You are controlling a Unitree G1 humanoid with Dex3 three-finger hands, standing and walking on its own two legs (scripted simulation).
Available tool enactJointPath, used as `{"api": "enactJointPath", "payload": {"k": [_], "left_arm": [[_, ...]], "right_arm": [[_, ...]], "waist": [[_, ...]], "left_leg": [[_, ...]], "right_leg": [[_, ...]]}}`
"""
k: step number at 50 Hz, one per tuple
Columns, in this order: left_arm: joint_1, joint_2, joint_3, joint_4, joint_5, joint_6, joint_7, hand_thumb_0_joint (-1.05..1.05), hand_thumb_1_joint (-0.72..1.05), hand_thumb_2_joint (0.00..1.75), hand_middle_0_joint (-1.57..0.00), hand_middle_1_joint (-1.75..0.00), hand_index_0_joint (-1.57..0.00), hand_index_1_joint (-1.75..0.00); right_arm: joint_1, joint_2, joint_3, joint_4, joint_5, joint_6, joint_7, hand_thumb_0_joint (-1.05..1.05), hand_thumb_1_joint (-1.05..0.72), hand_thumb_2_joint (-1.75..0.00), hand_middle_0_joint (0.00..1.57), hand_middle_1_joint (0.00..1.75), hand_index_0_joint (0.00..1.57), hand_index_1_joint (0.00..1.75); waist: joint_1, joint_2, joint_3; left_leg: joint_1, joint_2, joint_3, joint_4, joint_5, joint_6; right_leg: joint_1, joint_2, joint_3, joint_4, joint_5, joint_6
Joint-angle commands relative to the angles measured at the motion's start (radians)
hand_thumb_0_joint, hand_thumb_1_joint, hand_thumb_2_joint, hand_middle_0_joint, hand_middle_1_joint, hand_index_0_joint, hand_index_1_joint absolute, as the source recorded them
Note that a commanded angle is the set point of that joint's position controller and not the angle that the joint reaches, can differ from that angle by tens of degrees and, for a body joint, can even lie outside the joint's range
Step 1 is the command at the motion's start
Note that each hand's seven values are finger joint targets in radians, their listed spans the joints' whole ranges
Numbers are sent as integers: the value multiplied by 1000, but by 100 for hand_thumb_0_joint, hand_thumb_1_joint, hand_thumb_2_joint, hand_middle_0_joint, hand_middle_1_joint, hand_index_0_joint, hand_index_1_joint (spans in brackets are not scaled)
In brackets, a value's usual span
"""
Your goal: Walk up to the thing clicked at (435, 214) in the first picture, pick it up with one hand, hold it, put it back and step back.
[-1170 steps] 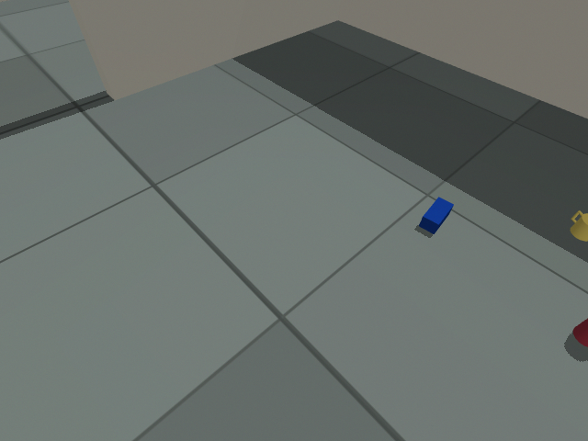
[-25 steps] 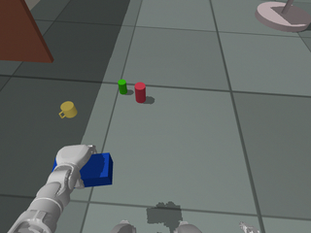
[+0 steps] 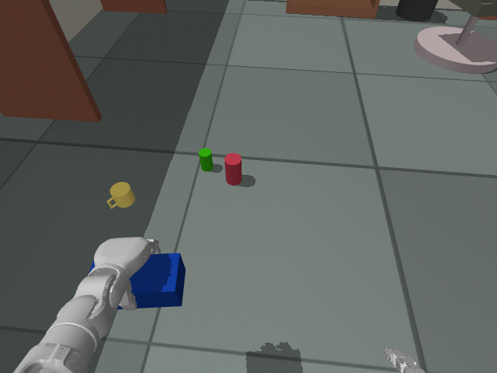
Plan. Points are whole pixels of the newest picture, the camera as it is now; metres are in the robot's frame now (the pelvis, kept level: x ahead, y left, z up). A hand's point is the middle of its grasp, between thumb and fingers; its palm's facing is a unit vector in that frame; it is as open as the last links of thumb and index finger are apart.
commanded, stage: hold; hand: left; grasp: from above
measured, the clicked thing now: (138, 281) +0.31 +0.22 -0.10
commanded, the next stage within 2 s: crouch in 1.56 s
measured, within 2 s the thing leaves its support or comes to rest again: neither
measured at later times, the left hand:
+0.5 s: hand (129, 285) +0.28 +0.22 -0.04, palm faces -0.48 -0.04 -0.88, open 10.5 cm
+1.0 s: hand (127, 291) +0.26 +0.21 -0.02, palm faces -0.46 -0.04 -0.89, open 10.5 cm
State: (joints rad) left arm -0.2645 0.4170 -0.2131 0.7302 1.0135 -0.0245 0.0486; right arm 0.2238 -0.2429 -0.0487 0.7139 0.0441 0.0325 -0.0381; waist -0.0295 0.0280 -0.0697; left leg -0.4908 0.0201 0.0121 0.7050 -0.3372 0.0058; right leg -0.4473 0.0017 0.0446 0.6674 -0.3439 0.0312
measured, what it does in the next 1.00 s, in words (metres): stands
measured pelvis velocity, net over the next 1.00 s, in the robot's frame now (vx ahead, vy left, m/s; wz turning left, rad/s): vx -0.02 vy -0.01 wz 0.00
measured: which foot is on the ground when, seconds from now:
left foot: down 0.00-1.00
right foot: down 0.00-1.00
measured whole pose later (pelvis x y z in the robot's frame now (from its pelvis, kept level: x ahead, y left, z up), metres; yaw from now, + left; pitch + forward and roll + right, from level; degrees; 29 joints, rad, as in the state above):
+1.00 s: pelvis -0.02 -0.01 +0.02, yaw +0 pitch +0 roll +0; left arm -0.22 0.42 -0.23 0.62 0.99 -0.05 -0.04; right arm 0.17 -0.25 -0.03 0.69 0.05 0.06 -0.06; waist 0.00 0.05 -0.01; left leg -0.31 0.02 0.02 0.53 -0.23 0.00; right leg -0.29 0.00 0.05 0.53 -0.25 0.02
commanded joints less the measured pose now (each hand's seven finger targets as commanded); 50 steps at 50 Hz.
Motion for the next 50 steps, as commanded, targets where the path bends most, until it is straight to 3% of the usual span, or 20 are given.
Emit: {"api": "enactJointPath", "payload": {"k": [1,8,10,11,15,17,19,31,32,39,42,44,49,50], "left_arm": [[-308,207,99,-219,-4,-12,9,0,69,88,-101,-74,-103,-72],[-320,221,123,-252,0,-21,-1,0,72,89,-103,-74,-104,-73],[-339,214,111,-274,2,-24,2,0,71,89,-103,-73,-104,-72],[-325,229,133,-258,5,-22,6,0,69,89,-101,-74,-103,-73],[-320,216,122,-264,5,-21,8,0,69,87,-100,-75,-102,-73],[-335,206,108,-281,2,-23,3,0,68,89,-101,-72,-102,-71],[-315,200,105,-264,2,-18,1,0,68,92,-101,-75,-102,-74],[-316,229,125,-288,-16,-36,-14,0,67,87,-99,-77,-101,-75],[-342,217,112,-320,-15,-39,-15,0,67,86,-98,-77,-101,-75],[-341,240,131,-316,-16,-36,-14,0,70,88,-101,-78,-103,-76],[-351,213,101,-334,-18,-32,-23,0,70,88,-100,-79,-102,-77],[-320,225,117,-315,-19,-29,-32,0,69,88,-100,-78,-102,-76],[-310,207,96,-338,-28,-33,-55,0,69,84,-99,-77,-102,-74],[-295,222,118,-320,-30,-33,-57,0,68,84,-98,-77,-101,-74]], "right_arm": [[-14,-158,-51,-122,3,-28,-15,0,-89,-89,20,30,20,30],[-26,-156,-47,-143,3,-20,-15,0,-88,-89,20,30,20,30],[-35,-153,-44,-149,3,-18,-15,0,-89,-90,20,30,20,30],[-35,-156,-46,-148,5,-17,-15,0,-89,-89,20,30,20,30],[-43,-156,-46,-147,3,-16,-15,0,-89,-89,20,30,20,30],[-49,-154,-44,-146,3,-15,-16,0,-89,-89,20,30,20,30],[-56,-152,-42,-152,4,-13,-16,0,-89,-89,20,30,20,30],[-108,-150,-29,-165,4,-12,-26,0,-89,-90,20,30,20,30],[-111,-148,-28,-170,5,-13,-26,0,-89,-90,20,30,20,30],[-130,-146,-25,-165,8,-18,-30,0,-90,-90,20,30,20,30],[-130,-143,-21,-163,8,-19,-31,0,-90,-90,20,30,20,30],[-133,-144,-22,-160,9,-17,-32,0,-90,-90,20,30,20,30],[-153,-139,-16,-171,11,-19,-32,0,-90,-90,20,30,20,30],[-153,-142,-16,-173,12,-17,-34,0,-90,-90,20,30,20,30]], "waist": [[1,13,-280],[10,35,-274],[10,32,-260],[11,28,-269],[16,46,-247],[4,32,-258],[10,16,-240],[22,25,-188],[19,30,-200],[30,27,-208],[19,15,-212],[29,8,-204],[33,18,-169],[35,14,-162]], "left_leg": [[253,-28,0,-90,384,-2],[280,-24,1,-119,400,-2],[271,-28,4,-126,380,0],[283,-30,6,-128,384,1],[295,-23,-1,-152,352,-8],[303,-28,6,-153,350,-1],[291,-31,8,-159,339,3],[306,-31,6,-215,212,1],[316,-32,8,-216,216,1],[332,-32,12,-226,224,2],[336,-36,16,-227,234,7],[339,-34,15,-230,242,6],[333,-32,15,-256,192,4],[332,-30,11,-260,195,3]], "right_leg": [[92,42,-38,-88,331,-34],[111,44,-36,-107,336,-39],[122,41,-32,-117,335,-36],[124,39,-31,-118,337,-35],[120,43,-38,-130,294,-40],[130,39,-31,-142,307,-36],[137,36,-30,-153,305,-33],[132,34,-31,-206,175,-36],[134,34,-26,-206,180,-37],[158,32,-27,-217,183,-36],[166,28,-23,-223,201,-31],[169,30,-26,-226,202,-32],[170,31,-26,-242,152,-37],[168,32,-27,-242,152,-37]]}}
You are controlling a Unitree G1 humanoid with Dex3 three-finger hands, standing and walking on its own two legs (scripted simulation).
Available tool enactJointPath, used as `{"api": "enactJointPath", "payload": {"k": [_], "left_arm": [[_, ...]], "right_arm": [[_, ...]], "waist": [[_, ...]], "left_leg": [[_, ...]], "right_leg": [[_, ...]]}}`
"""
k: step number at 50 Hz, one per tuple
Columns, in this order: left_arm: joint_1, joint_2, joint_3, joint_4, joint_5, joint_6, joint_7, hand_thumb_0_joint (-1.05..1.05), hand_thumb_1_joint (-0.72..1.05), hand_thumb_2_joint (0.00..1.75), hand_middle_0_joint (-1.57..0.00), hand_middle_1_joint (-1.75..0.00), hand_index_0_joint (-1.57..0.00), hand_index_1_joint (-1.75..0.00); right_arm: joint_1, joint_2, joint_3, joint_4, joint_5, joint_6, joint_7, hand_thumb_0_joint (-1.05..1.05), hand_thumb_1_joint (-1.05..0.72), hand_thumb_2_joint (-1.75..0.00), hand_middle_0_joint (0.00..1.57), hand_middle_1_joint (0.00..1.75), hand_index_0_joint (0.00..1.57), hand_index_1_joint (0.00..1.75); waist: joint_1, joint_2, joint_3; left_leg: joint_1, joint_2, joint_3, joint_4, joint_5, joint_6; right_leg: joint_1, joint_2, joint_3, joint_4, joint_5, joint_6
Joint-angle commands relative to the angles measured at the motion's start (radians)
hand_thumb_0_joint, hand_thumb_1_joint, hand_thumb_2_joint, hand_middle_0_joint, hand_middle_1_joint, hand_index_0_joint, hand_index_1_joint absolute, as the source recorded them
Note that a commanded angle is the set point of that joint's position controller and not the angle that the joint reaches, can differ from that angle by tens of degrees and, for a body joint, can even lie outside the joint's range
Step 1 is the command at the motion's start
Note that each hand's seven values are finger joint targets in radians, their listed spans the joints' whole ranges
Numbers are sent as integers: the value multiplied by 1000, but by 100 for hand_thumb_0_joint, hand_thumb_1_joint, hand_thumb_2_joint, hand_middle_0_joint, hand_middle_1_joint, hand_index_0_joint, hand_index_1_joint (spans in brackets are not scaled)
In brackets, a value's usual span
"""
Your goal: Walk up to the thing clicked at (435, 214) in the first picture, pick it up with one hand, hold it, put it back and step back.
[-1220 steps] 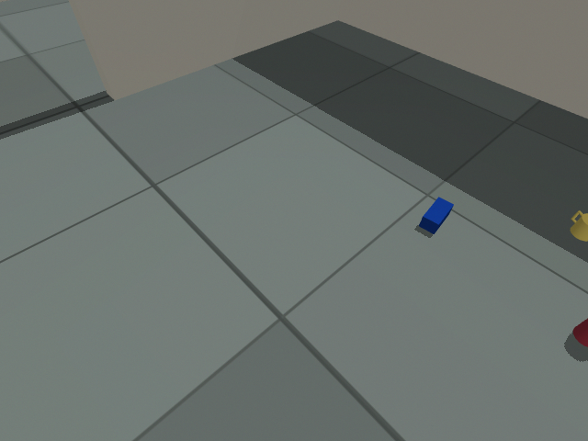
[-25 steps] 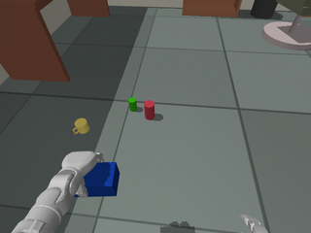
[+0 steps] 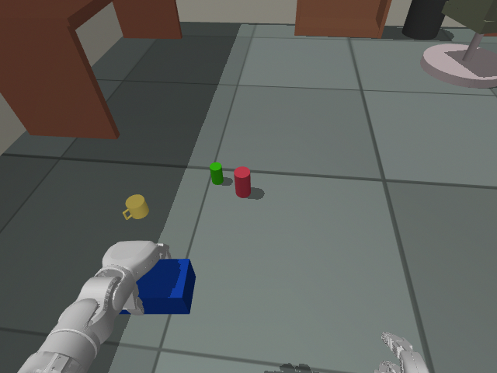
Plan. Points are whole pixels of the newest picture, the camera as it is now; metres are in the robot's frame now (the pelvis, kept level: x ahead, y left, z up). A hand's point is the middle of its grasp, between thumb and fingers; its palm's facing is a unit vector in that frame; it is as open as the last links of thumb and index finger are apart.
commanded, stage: hold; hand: left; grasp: from above
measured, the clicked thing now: (147, 286) +0.29 +0.22 -0.07
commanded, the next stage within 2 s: crouch in 0.56 s
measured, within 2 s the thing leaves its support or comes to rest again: neither
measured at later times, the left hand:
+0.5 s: hand (137, 278) +0.29 +0.22 -0.04, palm faces -0.45 -0.04 -0.89, open 10.5 cm
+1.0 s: hand (144, 291) +0.29 +0.23 -0.09, palm faces -0.49 -0.01 -0.87, open 10.5 cm
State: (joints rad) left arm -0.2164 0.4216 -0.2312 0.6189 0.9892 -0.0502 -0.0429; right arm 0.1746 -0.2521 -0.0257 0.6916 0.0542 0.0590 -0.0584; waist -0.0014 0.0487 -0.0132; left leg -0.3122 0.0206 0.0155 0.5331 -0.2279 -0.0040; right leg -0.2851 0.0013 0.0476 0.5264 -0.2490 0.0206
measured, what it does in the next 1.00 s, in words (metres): stands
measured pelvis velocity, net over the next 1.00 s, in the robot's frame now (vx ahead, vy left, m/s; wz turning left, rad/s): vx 0.00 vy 0.00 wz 0.02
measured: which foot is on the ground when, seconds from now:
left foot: down 0.00-1.00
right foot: down 0.00-1.00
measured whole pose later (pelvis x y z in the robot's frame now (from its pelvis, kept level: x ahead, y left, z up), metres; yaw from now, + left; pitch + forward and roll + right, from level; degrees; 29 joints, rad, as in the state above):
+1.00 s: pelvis +0.00 +0.00 -0.01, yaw +1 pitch +5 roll -1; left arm -0.29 0.40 -0.21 0.85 1.08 -0.11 0.12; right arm 0.17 -0.24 -0.04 0.70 0.03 0.08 -0.03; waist -0.03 0.01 -0.02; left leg -0.45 0.02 0.00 0.63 -0.26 0.00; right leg -0.41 0.00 0.03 0.61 -0.29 0.02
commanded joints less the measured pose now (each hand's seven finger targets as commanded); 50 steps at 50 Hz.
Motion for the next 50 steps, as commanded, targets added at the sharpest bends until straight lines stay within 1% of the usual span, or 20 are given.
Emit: {"api": "enactJointPath", "payload": {"k": [1,3,4,8,10,11,14,17,18,20,23,25,31,33,34,35,37,41,45,50], "left_arm": [[-328,216,137,-211,-2,-8,30,0,67,84,-97,-78,-100,-75],[-339,193,110,-216,-1,-10,25,0,68,85,-98,-79,-101,-76],[-341,224,141,-207,-1,-11,28,0,67,83,-97,-77,-100,-74],[-357,233,154,-227,0,-22,31,0,69,84,-99,-78,-102,-75],[-423,232,138,-266,3,-29,40,0,69,86,-100,-79,-103,-76],[-417,246,154,-267,3,-29,47,0,70,88,-101,-79,-103,-76],[-426,214,131,-267,-5,-28,64,0,72,89,-103,-78,-105,-76],[-386,236,160,-224,5,-11,87,0,68,87,-100,-75,-102,-74],[-409,227,148,-224,2,-8,88,0,68,88,-100,-78,-102,-76],[-381,203,124,-159,12,3,80,0,67,89,-101,-77,-102,-75],[-342,230,148,-177,6,2,54,0,69,90,-101,-77,-103,-75],[-330,203,119,-191,-2,-5,29,0,70,92,-103,-77,-104,-76],[-367,231,143,-235,1,-32,19,0,67,87,-100,-74,-102,-72],[-417,241,150,-242,5,-36,36,0,75,77,-102,-81,-107,-76],[-429,235,145,-239,7,-36,47,0,67,82,-94,-80,-99,-76],[-413,214,133,-214,13,-34,57,0,65,86,-97,-79,-99,-77],[-367,214,152,-174,18,-31,82,0,69,90,-99,-81,-102,-79],[-341,170,121,-96,33,-33,122,0,72,89,-102,-81,-104,-79],[-350,166,122,22,74,-54,179,0,76,95,-108,-80,-109,-79],[-497,161,114,127,133,-78,270,0,74,91,-105,-81,-107,-79]], "right_arm": [[-103,-132,-39,-151,3,-43,-13,0,-89,-90,20,30,20,30],[-112,-129,-36,-157,1,-42,-13,0,-90,-90,20,30,20,30],[-106,-132,-36,-154,2,-42,-13,0,-90,-90,20,30,20,30],[-107,-125,-34,-154,0,-41,-16,0,-90,-90,20,30,20,30],[-104,-128,-34,-150,-1,-43,-19,0,-90,-90,20,30,20,30],[-105,-128,-34,-147,-2,-43,-20,0,-90,-90,20,30,20,30],[-103,-125,-33,-138,-3,-43,-20,0,-90,-90,20,30,20,30],[-103,-133,-39,-130,-3,-40,-20,0,-90,-90,20,30,20,30],[-104,-131,-38,-127,-5,-38,-18,0,-90,-90,20,30,20,30],[-102,-129,-36,-125,-3,-35,-16,0,-90,-90,20,30,20,30],[-105,-127,-41,-133,0,-31,-15,0,-90,-90,20,30,20,30],[-107,-126,-40,-141,-2,-28,-13,0,-90,-90,20,30,20,30],[-95,-127,-41,-145,0,-23,-18,0,-90,-90,20,30,20,30],[-87,-132,-42,-136,-1,-23,-19,0,-93,-91,20,30,20,30],[-91,-131,-43,-135,-2,-23,-18,0,-88,-89,20,30,20,30],[-83,-130,-42,-132,-2,-24,-18,0,-89,-90,20,30,20,30],[-72,-135,-48,-124,-1,-23,-15,0,-89,-90,20,30,20,30],[-62,-134,-54,-118,-5,-14,-8,0,-89,-90,20,30,20,30],[-47,-133,-59,-103,-17,-4,3,0,-89,-90,20,30,20,30],[7,-150,-73,-69,-38,-8,22,0,-90,-90,20,30,20,30]], "waist": [[10,-6,-218],[-1,-17,-200],[6,-18,-199],[7,-14,-234],[-8,2,-270],[-2,13,-278],[-8,8,-285],[5,7,-273],[-2,8,-266],[-9,-32,-212],[16,-28,-247],[12,-23,-235],[2,20,-264],[-4,26,-270],[-6,41,-276],[-11,14,-265],[-3,-2,-251],[-14,-58,-220],[-33,-72,-195],[-71,-29,-278]], "left_leg": [[152,-27,6,-92,90,13],[149,-27,4,-93,79,12],[143,-26,1,-97,64,13],[162,-35,12,-85,96,17],[193,-37,14,-77,128,16],[198,-38,16,-75,134,16],[210,-34,11,-81,125,14],[202,-34,13,-81,144,9],[198,-31,11,-83,140,8],[170,-32,11,-88,121,14],[170,-38,15,-84,157,18],[174,-37,11,-87,159,16],[204,-35,13,-88,184,13],[214,-28,7,-87,198,9],[226,-29,7,-87,202,6],[222,-27,6,-83,207,7],[192,-29,10,-79,208,8],[155,-35,12,-58,211,12],[71,-42,12,-4,140,13],[-69,-33,3,178,90,6]], "right_leg": [[11,34,-32,-98,61,-29],[-4,35,-32,-102,50,-28],[4,34,-32,-106,39,-27],[11,30,-25,-105,67,-24],[9,29,-20,-99,103,-23],[11,27,-22,-100,107,-23],[14,31,-29,-102,98,-24],[23,31,-33,-102,114,-25],[14,32,-34,-101,113,-25],[9,30,-35,-113,97,-21],[45,24,-30,-109,132,-21],[45,26,-31,-110,131,-25],[40,29,-29,-104,156,-29],[35,35,-36,-96,164,-32],[26,35,-37,-96,166,-34],[22,35,-40,-95,171,-32],[32,35,-42,-93,175,-30],[9,27,-41,-80,191,-23],[-68,18,-39,-45,130,-21],[-270,17,-41,121,92,-26]]}}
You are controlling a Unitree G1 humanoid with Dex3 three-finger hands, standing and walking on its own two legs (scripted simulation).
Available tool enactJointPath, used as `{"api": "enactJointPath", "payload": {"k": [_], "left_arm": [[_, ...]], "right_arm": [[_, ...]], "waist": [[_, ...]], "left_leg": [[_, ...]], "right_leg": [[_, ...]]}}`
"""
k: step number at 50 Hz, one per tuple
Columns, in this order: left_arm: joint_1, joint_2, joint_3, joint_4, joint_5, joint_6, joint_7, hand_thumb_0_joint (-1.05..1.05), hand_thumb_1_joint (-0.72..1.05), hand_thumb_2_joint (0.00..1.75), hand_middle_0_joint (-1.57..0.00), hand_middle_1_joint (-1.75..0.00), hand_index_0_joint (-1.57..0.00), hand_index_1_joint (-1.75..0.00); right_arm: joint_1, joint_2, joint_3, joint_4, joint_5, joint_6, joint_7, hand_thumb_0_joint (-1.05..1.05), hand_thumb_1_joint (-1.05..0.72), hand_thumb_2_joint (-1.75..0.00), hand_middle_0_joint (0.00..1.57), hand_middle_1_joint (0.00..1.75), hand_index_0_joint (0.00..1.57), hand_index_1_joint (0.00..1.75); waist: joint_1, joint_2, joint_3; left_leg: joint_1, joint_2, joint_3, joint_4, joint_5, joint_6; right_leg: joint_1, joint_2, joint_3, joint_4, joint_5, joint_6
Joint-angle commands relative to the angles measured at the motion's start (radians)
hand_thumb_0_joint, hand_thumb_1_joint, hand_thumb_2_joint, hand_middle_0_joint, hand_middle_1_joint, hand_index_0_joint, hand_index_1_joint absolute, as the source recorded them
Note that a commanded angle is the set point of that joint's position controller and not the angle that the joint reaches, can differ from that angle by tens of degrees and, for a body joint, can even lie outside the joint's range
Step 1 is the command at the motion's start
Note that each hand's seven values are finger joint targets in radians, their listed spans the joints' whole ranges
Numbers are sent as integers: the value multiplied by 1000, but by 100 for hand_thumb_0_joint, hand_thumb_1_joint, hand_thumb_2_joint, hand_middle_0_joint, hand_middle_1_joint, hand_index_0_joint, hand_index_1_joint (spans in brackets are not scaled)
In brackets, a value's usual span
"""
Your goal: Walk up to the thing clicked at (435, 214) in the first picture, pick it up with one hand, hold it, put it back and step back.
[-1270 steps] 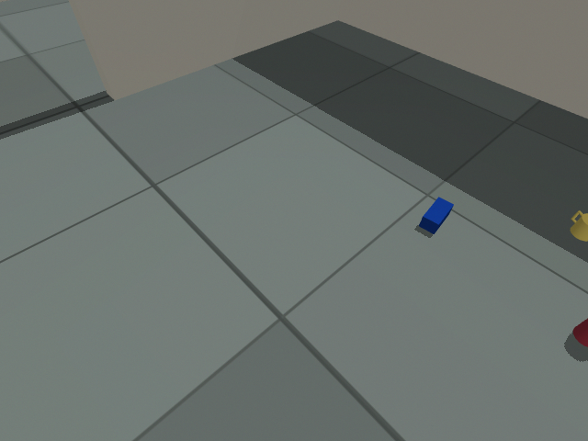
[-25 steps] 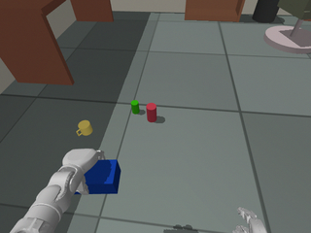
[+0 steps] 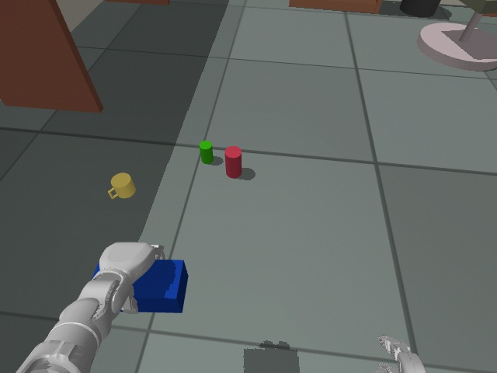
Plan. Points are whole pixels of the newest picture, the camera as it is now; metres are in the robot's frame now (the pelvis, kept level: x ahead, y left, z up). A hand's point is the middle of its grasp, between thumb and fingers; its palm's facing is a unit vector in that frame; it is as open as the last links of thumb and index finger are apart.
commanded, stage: crouch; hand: left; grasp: from above
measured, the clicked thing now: (141, 285) +0.30 +0.22 -0.12
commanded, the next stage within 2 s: lower in 1.60 s
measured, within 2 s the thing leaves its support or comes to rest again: neither
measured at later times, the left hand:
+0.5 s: hand (159, 289) +0.36 +0.24 -0.33, palm faces -0.44 +0.06 -0.90, open 10.5 cm
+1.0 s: hand (172, 296) +0.40 +0.24 -0.50, palm faces -0.45 +0.02 -0.89, open 10.5 cm
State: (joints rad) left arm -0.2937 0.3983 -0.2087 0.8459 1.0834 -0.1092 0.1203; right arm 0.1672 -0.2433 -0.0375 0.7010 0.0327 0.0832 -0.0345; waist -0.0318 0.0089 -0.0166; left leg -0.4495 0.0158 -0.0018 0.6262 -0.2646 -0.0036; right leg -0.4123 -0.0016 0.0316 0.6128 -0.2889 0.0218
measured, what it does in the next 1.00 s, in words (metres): lowers itself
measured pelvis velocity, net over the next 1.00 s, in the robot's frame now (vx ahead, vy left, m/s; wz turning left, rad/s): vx -0.05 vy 0.00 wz -0.08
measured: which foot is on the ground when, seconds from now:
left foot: down 0.00-1.00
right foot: down 0.00-1.00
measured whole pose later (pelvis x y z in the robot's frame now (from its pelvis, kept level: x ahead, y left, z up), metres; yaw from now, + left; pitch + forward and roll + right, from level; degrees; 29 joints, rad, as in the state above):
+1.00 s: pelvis -0.05 +0.00 -0.33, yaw -4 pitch +39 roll -7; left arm -0.86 0.61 0.04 1.33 1.27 -0.16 0.41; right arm 0.14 -0.25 -0.01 0.73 -0.12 -0.07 0.09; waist -0.20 0.01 -0.15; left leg -2.09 0.01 -0.11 2.07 -0.66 -0.01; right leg -2.00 0.03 -0.04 2.02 -0.71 0.04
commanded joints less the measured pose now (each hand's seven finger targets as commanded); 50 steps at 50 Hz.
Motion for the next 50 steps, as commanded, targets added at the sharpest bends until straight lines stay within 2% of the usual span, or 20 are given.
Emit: {"api": "enactJointPath", "payload": {"k": [1,4,6,9,12,16,17,19,22,25,27,29,31,33,35,36,39,44,45,50], "left_arm": [[-425,176,94,-68,51,-22,131,0,73,90,-105,-80,-107,-78],[-528,205,120,-61,102,-38,208,0,67,90,-100,-81,-102,-79],[-531,210,135,-11,132,-33,250,0,70,85,-101,-80,-104,-77],[-612,226,141,57,150,-19,289,0,69,84,-101,-77,-103,-75],[-625,236,159,163,137,2,313,0,67,81,-98,-76,-101,-73],[-719,272,172,128,122,22,312,0,66,81,-99,-74,-101,-72],[-672,245,164,186,111,30,303,0,67,81,-100,-74,-102,-72],[-728,278,179,175,102,31,290,0,68,84,-100,-75,-102,-73],[-753,342,209,185,114,25,270,0,66,86,-100,-76,-102,-74],[-755,301,197,234,105,5,253,0,68,88,-101,-77,-103,-75],[-767,341,221,251,115,-12,252,0,67,87,-100,-75,-102,-73],[-836,377,236,199,120,-35,259,0,67,91,-102,-74,-103,-73],[-877,380,237,185,128,-57,271,0,70,90,-104,-72,-105,-72],[-902,425,263,187,140,-72,293,0,67,86,-103,-70,-104,-70],[-876,425,274,204,150,-79,309,0,68,87,-104,-70,-105,-70],[-911,454,286,190,162,-85,319,0,67,90,-104,-71,-104,-71],[-915,452,291,219,185,-86,341,0,66,89,-105,-67,-105,-68],[-904,443,301,301,188,-63,358,0,71,90,-108,-69,-108,-69],[-921,424,280,296,183,-63,353,0,71,92,-109,-69,-108,-69],[-915,463,293,335,165,-55,325,0,74,92,-109,-73,-110,-73]], "right_arm": [[27,-160,-65,-77,-21,-35,3,0,-90,-90,20,30,20,30],[65,-165,-81,-73,-39,-43,18,0,-90,-90,20,30,20,30],[93,-173,-86,-73,-44,-45,23,0,-90,-90,20,30,20,30],[113,-183,-89,-57,-53,-51,17,0,-90,-90,20,30,20,30],[122,-188,-91,-42,-66,-70,8,0,-89,-90,20,30,20,30],[154,-195,-98,-40,-71,-88,-1,0,-89,-90,20,30,20,30],[149,-195,-96,-33,-75,-91,0,0,-89,-90,20,30,20,30],[158,-199,-96,-27,-80,-99,-1,0,-90,-90,20,30,20,30],[164,-200,-93,-32,-85,-105,1,0,-90,-90,20,30,20,30],[167,-200,-87,-28,-91,-111,11,0,-90,-90,20,30,20,30],[173,-212,-87,-21,-95,-119,19,0,-89,-90,20,30,20,30],[171,-212,-82,-24,-98,-124,26,0,-89,-90,20,30,20,30],[176,-213,-75,-13,-105,-133,32,0,-90,-90,20,30,20,30],[183,-217,-65,-2,-112,-142,38,0,-90,-90,20,30,20,30],[200,-215,-56,6,-121,-150,53,0,-90,-90,20,30,20,30],[198,-222,-57,11,-124,-151,58,0,-90,-90,20,30,20,30],[211,-225,-56,23,-137,-154,75,0,-90,-90,20,30,20,30],[212,-227,-50,22,-152,-158,100,0,-91,-90,20,30,20,30],[214,-222,-49,19,-153,-157,107,0,-91,-90,20,30,20,30],[214,-220,-45,14,-155,-153,124,0,-91,-90,20,30,20,30]], "waist": [[-41,13,-301],[-40,70,-416],[-54,78,-476],[-75,103,-526],[-71,105,-546],[-72,135,-713],[-82,134,-691],[-95,139,-724],[-91,151,-749],[-123,136,-712],[-126,141,-712],[-133,169,-773],[-151,176,-796],[-146,216,-836],[-138,244,-886],[-144,266,-908],[-147,311,-921],[-159,323,-861],[-165,317,-872],[-176,239,-848]], "left_leg": [[31,-28,16,139,123,2],[-104,-23,15,299,91,2],[-183,-24,17,374,58,7],[-293,-20,4,473,35,9],[-430,-12,-24,553,-48,7],[-512,-11,-38,662,-87,11],[-553,-8,-45,687,-95,12],[-602,-9,-51,732,-116,12],[-685,-15,-58,791,-199,9],[-773,-16,-81,842,-291,10],[-813,-15,-104,869,-330,8],[-832,-17,-102,911,-347,9],[-855,-18,-97,957,-347,11],[-865,-20,-86,1009,-295,11],[-825,-17,-88,1053,-189,8],[-833,-16,-80,1083,-158,10],[-809,-12,-80,1132,-69,3],[-885,-9,-74,1184,-91,4],[-891,-8,-66,1206,-86,10],[-1032,-12,-35,1297,-112,36]], "right_leg": [[-192,20,-31,88,124,-30],[-346,24,-32,238,91,-41],[-416,25,-37,310,64,-42],[-562,36,-55,428,33,-47],[-702,39,-68,541,-40,-53],[-793,36,-75,661,-75,-59],[-837,34,-77,693,-86,-57],[-885,31,-81,740,-102,-56],[-965,29,-87,807,-173,-60],[-1078,27,-97,866,-247,-61],[-1136,24,-104,911,-274,-60],[-1166,23,-105,948,-286,-61],[-1204,23,-105,976,-286,-59],[-1234,23,-105,1016,-250,-59],[-1254,19,-109,1061,-186,-59],[-1267,21,-110,1078,-161,-58],[-1310,21,-119,1133,-110,-59],[-1363,20,-129,1179,-119,-58],[-1354,27,-129,1181,-110,-59],[-1298,42,-123,1196,-79,-43]]}}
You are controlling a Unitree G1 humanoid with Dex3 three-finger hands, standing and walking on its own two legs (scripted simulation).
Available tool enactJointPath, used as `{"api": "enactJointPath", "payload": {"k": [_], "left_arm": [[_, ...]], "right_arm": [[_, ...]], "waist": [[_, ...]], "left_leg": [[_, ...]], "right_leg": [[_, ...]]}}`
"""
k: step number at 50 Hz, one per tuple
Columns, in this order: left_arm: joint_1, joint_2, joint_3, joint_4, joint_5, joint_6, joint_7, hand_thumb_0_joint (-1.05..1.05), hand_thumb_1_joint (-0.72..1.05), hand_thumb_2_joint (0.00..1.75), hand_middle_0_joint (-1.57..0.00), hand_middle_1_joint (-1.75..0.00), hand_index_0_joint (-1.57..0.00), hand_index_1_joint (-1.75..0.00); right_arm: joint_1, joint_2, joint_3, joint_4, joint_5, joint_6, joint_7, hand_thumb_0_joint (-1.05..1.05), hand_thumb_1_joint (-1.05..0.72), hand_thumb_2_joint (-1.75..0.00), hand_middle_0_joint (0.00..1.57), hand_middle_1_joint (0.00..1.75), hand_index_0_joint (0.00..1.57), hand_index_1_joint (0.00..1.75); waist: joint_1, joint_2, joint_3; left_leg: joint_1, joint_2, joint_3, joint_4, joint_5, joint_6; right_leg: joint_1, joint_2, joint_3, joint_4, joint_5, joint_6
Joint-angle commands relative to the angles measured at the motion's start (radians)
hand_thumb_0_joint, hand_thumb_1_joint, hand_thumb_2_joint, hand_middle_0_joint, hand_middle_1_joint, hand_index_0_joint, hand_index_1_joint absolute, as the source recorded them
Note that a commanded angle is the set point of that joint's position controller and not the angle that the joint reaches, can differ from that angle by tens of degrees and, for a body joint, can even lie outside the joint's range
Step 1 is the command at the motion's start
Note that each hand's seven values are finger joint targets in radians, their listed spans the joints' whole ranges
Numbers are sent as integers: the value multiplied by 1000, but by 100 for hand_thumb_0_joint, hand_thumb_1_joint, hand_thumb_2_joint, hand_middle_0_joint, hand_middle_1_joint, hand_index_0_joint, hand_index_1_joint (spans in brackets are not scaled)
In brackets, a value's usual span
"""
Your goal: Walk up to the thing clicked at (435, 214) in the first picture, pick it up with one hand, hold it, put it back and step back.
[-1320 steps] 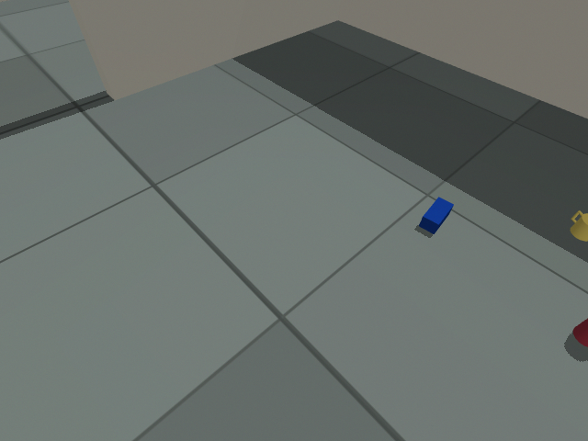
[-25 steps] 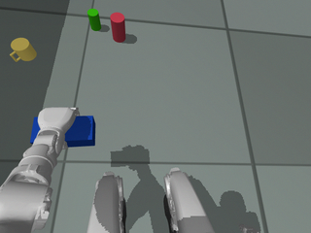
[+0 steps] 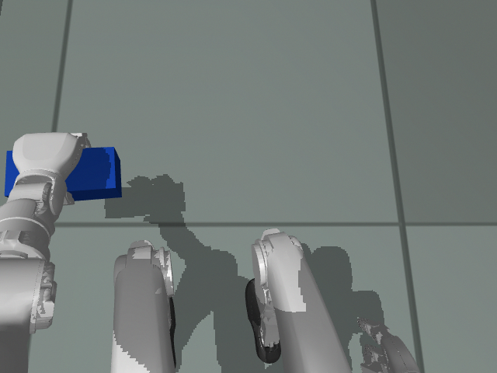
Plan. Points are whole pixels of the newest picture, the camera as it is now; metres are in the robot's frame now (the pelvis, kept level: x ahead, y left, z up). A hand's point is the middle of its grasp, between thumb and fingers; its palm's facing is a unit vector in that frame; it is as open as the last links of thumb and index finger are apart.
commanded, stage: crouch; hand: left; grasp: from above
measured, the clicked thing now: (69, 176) +0.44 +0.27 -0.21
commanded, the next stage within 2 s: lower in 0.60 s
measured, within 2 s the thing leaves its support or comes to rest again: rests again in 1.48 s
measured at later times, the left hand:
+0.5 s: hand (76, 178) +0.45 +0.27 -0.25, palm faces -0.46 -0.02 -0.89, open 10.5 cm
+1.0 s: hand (85, 181) +0.46 +0.27 -0.31, palm faces -0.50 -0.04 -0.87, open 10.5 cm
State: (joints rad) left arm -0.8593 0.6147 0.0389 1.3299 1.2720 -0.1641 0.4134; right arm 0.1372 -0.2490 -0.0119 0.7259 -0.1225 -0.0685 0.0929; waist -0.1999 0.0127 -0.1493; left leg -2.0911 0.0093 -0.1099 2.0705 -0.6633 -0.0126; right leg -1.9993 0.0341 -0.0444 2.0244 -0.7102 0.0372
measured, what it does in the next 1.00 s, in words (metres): lowers itself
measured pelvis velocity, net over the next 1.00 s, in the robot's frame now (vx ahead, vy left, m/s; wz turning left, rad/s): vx -0.01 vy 0.00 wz -0.08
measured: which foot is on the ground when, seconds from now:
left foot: down 0.00-1.00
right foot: down 0.00-1.00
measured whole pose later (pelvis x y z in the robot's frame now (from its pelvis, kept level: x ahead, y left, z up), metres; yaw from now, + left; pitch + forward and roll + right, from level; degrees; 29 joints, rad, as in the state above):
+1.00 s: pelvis -0.01 +0.00 -0.10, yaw -5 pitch +34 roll -9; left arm -0.97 0.81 0.11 1.49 1.31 -0.25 0.42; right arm 0.12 -0.26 0.10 0.73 -0.16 -0.05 0.14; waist -0.27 -0.05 0.00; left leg -2.34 0.01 -0.18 2.42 -0.68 -0.02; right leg -2.24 0.07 -0.09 2.33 -0.71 0.05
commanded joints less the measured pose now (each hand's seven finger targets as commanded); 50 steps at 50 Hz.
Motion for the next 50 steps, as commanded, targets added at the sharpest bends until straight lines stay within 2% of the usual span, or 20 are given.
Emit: {"api": "enactJointPath", "payload": {"k": [1,7,8,10,15,17,21,22,25,28,29,31,32,33,35,37,40,42,47,50], "left_arm": [[-354,251,44,-151,-29,-5,25,0,74,93,-109,-73,-110,-73],[-379,305,69,-150,-17,-36,11,0,74,89,-108,-74,-109,-72],[-377,336,87,-142,-12,-43,14,0,74,88,-107,-75,-108,-73],[-383,345,96,-135,-4,-52,20,0,72,85,-107,-70,-108,-69],[-413,372,112,-138,24,-72,42,0,68,88,-105,-69,-105,-69],[-408,357,106,-124,20,-70,51,0,70,89,-105,-73,-105,-72],[-442,380,99,-90,21,-63,57,0,68,87,-103,-72,-104,-71],[-449,385,106,-87,19,-61,58,0,69,89,-104,-72,-104,-72],[-463,382,85,-53,22,-57,50,0,68,89,-104,-71,-104,-71],[-475,408,93,-52,12,-58,48,0,68,87,-103,-72,-104,-71],[-462,393,78,-36,13,-57,45,0,68,87,-103,-72,-104,-71],[-464,420,90,-34,11,-58,43,0,68,86,-104,-71,-104,-71],[-452,417,92,-26,14,-55,39,0,70,87,-105,-72,-105,-72],[-471,419,81,-46,7,-57,37,0,69,87,-104,-72,-105,-71],[-451,424,87,-42,16,-57,35,0,71,90,-107,-72,-107,-72],[-445,439,96,-47,11,-57,33,0,68,92,-107,-69,-106,-70],[-450,425,81,-7,15,-66,32,0,70,91,-107,-70,-107,-71],[-454,435,77,4,17,-74,34,0,68,91,-107,-70,-106,-71],[-477,471,101,-16,23,-97,56,0,74,87,-109,-71,-109,-71],[-437,491,128,-15,25,-101,79,0,76,90,-111,-72,-111,-72]], "right_arm": [[240,-210,-67,-10,-1,0,-1,0,-91,-90,20,30,20,30],[235,-221,-64,-14,-5,9,9,0,-91,-90,20,30,20,30],[240,-224,-63,-11,-3,9,9,0,-91,-90,20,30,20,30],[229,-223,-58,-7,-5,14,11,0,-91,-90,20,30,20,30],[228,-238,-59,-3,-12,22,18,0,-91,-90,20,30,20,30],[233,-234,-54,1,-18,21,20,0,-91,-90,20,30,20,30],[233,-240,-41,12,-19,20,21,0,-91,-90,20,30,20,30],[236,-250,-42,14,-25,18,21,0,-91,-90,20,30,20,30],[233,-252,-27,19,-23,16,19,0,-91,-90,20,30,20,30],[235,-259,-19,19,-25,13,16,0,-91,-90,20,30,20,30],[228,-254,-13,21,-23,13,16,0,-91,-90,20,30,20,30],[227,-259,-9,20,-24,13,15,0,-91,-90,20,30,20,30],[235,-262,-5,17,-25,12,18,0,-91,-90,20,30,20,30],[218,-258,-3,16,-21,13,17,0,-91,-90,20,30,20,30],[231,-263,2,18,-25,16,19,0,-91,-90,20,30,20,30],[224,-265,4,19,-24,20,19,0,-91,-90,20,30,20,30],[219,-267,19,16,-28,21,23,0,-91,-90,20,30,20,30],[206,-268,25,16,-26,21,23,0,-91,-90,20,30,20,30],[204,-285,30,10,-37,16,28,0,-91,-90,20,30,20,30],[199,-287,36,6,-47,13,30,0,-91,-90,20,30,20,30]], "waist": [[-8,239,-711],[-6,257,-703],[-5,248,-692],[4,270,-674],[-7,321,-701],[-15,314,-678],[-22,319,-656],[-34,320,-647],[-40,307,-618],[-43,296,-628],[-36,306,-610],[-38,299,-607],[-45,311,-597],[-36,322,-602],[-46,313,-621],[-38,309,-623],[-62,312,-564],[-59,313,-557],[-71,349,-575],[-65,362,-573]], "left_leg": [[577,-6,75,-138,280,44],[536,-1,70,-88,264,40],[526,0,68,-82,259,41],[508,-1,65,-81,246,35],[542,3,54,-58,236,29],[517,3,58,-42,228,30],[470,3,64,-19,191,33],[470,5,56,-15,180,32],[437,4,51,-2,145,33],[405,3,57,22,147,37],[394,3,57,22,139,35],[385,4,56,29,134,36],[392,4,50,32,144,31],[381,4,56,37,145,34],[384,3,57,58,177,34],[379,4,57,66,191,35],[339,3,49,81,179,33],[336,5,42,90,177,33],[357,7,36,114,201,27],[351,7,44,135,215,27]], "right_leg": [[303,8,-47,-201,344,-58],[252,19,-54,-143,322,-62],[246,19,-56,-137,321,-61],[206,20,-62,-108,301,-68],[146,24,-79,-62,283,-74],[139,20,-81,-53,281,-72],[116,26,-84,-37,262,-72],[107,23,-90,-31,254,-71],[80,25,-99,-17,228,-73],[100,28,-99,-12,237,-68],[89,29,-100,-1,230,-71],[90,32,-104,2,226,-69],[83,27,-108,17,232,-70],[83,34,-106,17,237,-72],[112,34,-107,23,270,-66],[112,36,-109,31,283,-65],[78,35,-119,53,270,-67],[62,42,-126,66,268,-70],[63,45,-138,97,289,-70],[76,44,-138,109,299,-67]]}}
